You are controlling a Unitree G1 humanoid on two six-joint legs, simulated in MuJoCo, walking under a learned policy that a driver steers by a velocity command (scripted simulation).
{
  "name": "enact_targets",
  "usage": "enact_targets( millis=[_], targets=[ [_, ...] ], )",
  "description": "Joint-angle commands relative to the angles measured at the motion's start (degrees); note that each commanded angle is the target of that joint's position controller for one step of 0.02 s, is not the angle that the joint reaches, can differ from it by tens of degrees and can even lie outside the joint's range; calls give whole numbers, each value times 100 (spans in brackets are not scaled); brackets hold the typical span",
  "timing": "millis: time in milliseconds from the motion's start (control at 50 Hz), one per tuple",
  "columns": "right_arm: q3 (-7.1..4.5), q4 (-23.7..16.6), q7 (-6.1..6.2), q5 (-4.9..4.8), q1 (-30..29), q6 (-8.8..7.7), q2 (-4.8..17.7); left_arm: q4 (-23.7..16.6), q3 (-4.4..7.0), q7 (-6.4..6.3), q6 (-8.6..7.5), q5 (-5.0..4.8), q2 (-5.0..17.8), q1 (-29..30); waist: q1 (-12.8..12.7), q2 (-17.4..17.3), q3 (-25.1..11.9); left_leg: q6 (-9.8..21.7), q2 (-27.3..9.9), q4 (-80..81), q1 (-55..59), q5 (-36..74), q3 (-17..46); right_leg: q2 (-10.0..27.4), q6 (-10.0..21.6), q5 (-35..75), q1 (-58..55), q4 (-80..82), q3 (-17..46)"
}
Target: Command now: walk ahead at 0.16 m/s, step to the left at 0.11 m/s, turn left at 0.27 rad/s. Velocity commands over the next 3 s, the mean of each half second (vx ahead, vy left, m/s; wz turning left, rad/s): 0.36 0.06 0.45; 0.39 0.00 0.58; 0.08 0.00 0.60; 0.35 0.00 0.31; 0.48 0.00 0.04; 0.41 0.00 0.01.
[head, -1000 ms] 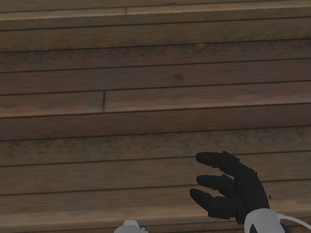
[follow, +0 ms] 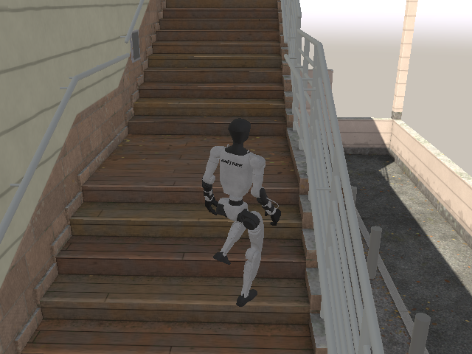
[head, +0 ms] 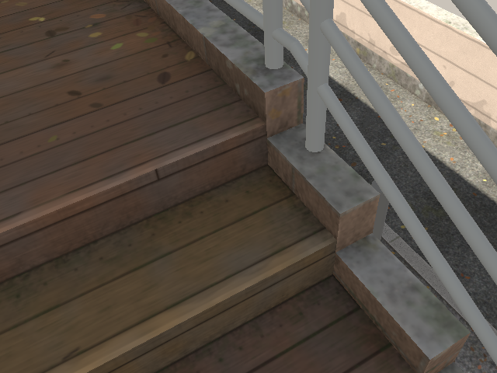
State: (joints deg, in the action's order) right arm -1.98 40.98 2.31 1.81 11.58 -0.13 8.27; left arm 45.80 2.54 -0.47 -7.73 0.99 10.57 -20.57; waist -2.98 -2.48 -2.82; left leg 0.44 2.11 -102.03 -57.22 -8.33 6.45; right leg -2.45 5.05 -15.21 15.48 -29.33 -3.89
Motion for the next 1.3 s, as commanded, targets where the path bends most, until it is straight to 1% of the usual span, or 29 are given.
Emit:
enact_targets(
  millis=[20, 120, 180, 200, 260, 300, 340, 360, 380, 400, 420, 460, 500, 540, 580, 640, 680, 760, 820, 860, 880, 900, 920, 940, 1000, 1080, 1140, 1220, 1300],
  targets=[
    [-184, -295, 4, 111, -310, 112, 240, -130, 145, -78, -201, 30, 656, -415, 77, 270, 479, -48, 138, -1060, -1139, -388, 155, 1763, 236, 2571, -794, 927, 1183],
    [-83, -543, -231, 71, -966, 449, -68, 273, 79, -154, -68, 114, 544, -1317, 8, 948, 447, 51, 182, -2963, -2571, -918, -105, 1872, 399, 709, -1642, 679, 1191],
    [-83, -917, -66, 143, -1651, 522, -50, 520, 97, -349, -28, 130, 641, -1795, -21, 989, 1001, 52, 44, -3279, -3271, -1796, -123, 2379, 395, 3251, -2056, 674, 1039],
    [54, -1203, -141, 26, -1808, 398, -255, 568, 84, -238, -103, 134, 606, -1632, 105, 1494, 826, 308, -176, -2512, -3161, -1999, -104, 2233, 429, -82, -1800, 1631, 949],
    [6, -1519, -203, 44, -2206, 508, -62, 768, 155, -429, -101, 142, 771, -1551, 222, 918, 1054, 327, -562, -1122, -2574, -1772, -329, 2273, 82, 1644, -1717, 1825, 513],
    [149, -1557, -418, -79, -1861, 457, 13, 456, 141, -312, 29, -84, 862, -563, 370, 1342, 692, 658, -602, 2345, 618, -2541, -1352, 1483, 433, 288, -74, 3141, -577],
    [-41, -715, -277, -167, 347, 427, 165, 479, 178, -194, 128, -195, 1426, -429, 1062, 1207, -438, 875, 396, 2905, 3611, -2100, -2194, 1586, 672, 6174, -38, 1002, -1197],
    [-157, -329, -238, -347, 1394, 326, 307, 675, 183, -89, 144, -194, 1595, -730, 1433, 1328, -945, 814, 716, 3976, 4732, -1592, -1975, 1333, 461, 6622, -72, -442, -1243],
    [-344, -303, -248, -273, 1304, 303, 1003, 27, 135, 35, -71, -99, 1356, -261, 1355, 643, -1203, 1536, 708, 4461, 5488, -2434, -341, 1446, 322, 6451, 1247, -2569, -525],
    [-581, -273, -194, -229, 1610, 298, 2037, -512, 16, 372, -111, -71, 871, 374, 1345, -1614, -1743, 2536, -1050, 7259, 5834, -3656, 3683, 41, -190, 576, 2671, -5288, -63],
    [-599, -299, -167, -264, 1365, 310, 1880, -637, 10, 507, -123, 282, 709, 384, 1055, -1103, -1964, 2288, -1167, 8291, 5706, -5065, 5095, 185, -83, 357, 2964, -6529, 1127],
    [-437, 1, -131, -167, 937, 108, 1250, -897, -151, 318, -20, 353, 179, 863, 614, -14, -48, 1795, -1091, 8007, 3983, -4117, 4160, 433, -108, 911, 3785, -7205, 950],
    [-264, 284, -164, -36, 785, -117, 517, -1173, -279, 111, 117, 385, -241, 879, 181, 148, 282, 1644, -876, 7647, 2963, -2552, 2991, 500, -39, 636, 4039, -7955, 927],
    [-227, 490, -269, 13, 640, -367, 521, -1452, -320, -17, 295, 267, -298, 1120, -32, -103, 324, 1535, -894, 7908, 2738, -2102, 2300, 558, 16, 54, 4473, -8282, 976],
    [-277, 655, -363, -166, 747, -454, 784, -1555, -329, -59, 393, 329, -182, 1415, -118, -46, 564, 1486, -597, 8184, 2709, -1817, 1489, 770, 39, -320, 4696, -7201, 676],
    [-260, 586, -97, -90, 710, -512, 714, -1495, -294, -27, 446, 139, -163, 1614, -29, -202, 211, 1682, -489, 8085, 2768, -512, 1092, 785, -209, 562, 4105, -6749, 267],
    [-374, 576, -84, 28, 1438, -493, 955, -1486, -255, -47, 409, 259, -223, 1814, 460, 80, 56, 2045, -836, 8116, 4524, -23, 1867, 809, -276, -198, 5892, -8293, 312],
    [-445, 754, 47, 68, 2209, -447, 1133, -2908, -553, 14, 230, 362, -501, 4571, 1227, 248, 990, 1712, -1083, 8996, 5850, -231, 2304, 934, -228, -2070, 7921, -7633, 530],
    [-517, 517, 185, -106, 1391, -267, 1306, -2741, -523, 174, 323, 302, -423, 3578, 607, 68, 268, 1176, -883, 9921, 3973, 1699, 1118, 897, 4, -327, 3343, -4531, 89],
    [-655, 52, 9, -278, 269, -282, 1947, -1644, -238, 39, 428, -106, -69, 431, -690, -642, -1795, 713, -620, 8157, 3921, 6659, 443, 252, 52, 506, -665, -3850, -22],
    [-662, -87, -142, -406, -38, -387, 1876, -1438, 3, 2, 428, -155, 463, -380, -1164, -446, -2218, 424, -328, 6726, 4036, 6329, 305, 222, -45, 830, -1430, -2498, -62],
    [-545, -387, -211, -457, -47, -398, 1332, -1489, 273, -169, 381, 76, 1157, -350, -1090, 876, -2496, -39, 355, 4336, 3147, 2600, 250, 1489, 133, 1660, -2183, -1076, 2038],
    [-423, -388, -235, -274, 1046, -337, 643, -1492, 212, -187, 436, 161, 1443, 358, -213, 2775, -3157, -418, 974, 1539, 2633, -1265, 514, 3162, 892, 4975, -1956, 222, 4660],
    [-393, -103, -293, 1, 1422, -300, 694, -1482, 127, -300, 493, -31, 879, 920, 269, 1845, -3368, -388, 541, 421, 2624, -952, 812, 3073, 1010, 3676, -1472, 211, 4745],
    [-336, -394, -305, 293, 699, 224, 685, -1464, -148, -408, 547, -279, -146, 1963, 963, 890, -1018, -264, -183, -241, 1484, 675, 9, 2531, 282, -392, 836, -221, 3055],
    [-199, -690, -113, 119, 305, 476, 584, -1052, -82, -261, 437, -7, 241, 1668, 1057, 581, 48, -178, -170, -338, 1177, 284, 78, 2499, 86, -873, 1932, 32, 1407],
    [-240, -702, -86, 185, 419, 397, 787, -895, 46, -384, 506, 77, 395, 1479, 914, 878, 414, -224, -196, 915, 806, -134, 363, 2451, -91, -660, 1497, 461, 775],
    [-118, -757, -340, -40, -321, 247, 549, -1133, 173, -355, 667, 0, 1030, 1151, 485, 1218, -21, -13, -442, 4233, 2234, -929, -1016, 2309, -107, -811, 874, 981, -310],
    [-250, -976, -188, -148, -248, 254, 650, -1133, 293, -286, 831, 55, 1192, 1031, 347, 1514, 52, 167, -380, 5357, 3343, -741, -1362, 2402, -288, -1629, 577, 836, -530]
  ],
)
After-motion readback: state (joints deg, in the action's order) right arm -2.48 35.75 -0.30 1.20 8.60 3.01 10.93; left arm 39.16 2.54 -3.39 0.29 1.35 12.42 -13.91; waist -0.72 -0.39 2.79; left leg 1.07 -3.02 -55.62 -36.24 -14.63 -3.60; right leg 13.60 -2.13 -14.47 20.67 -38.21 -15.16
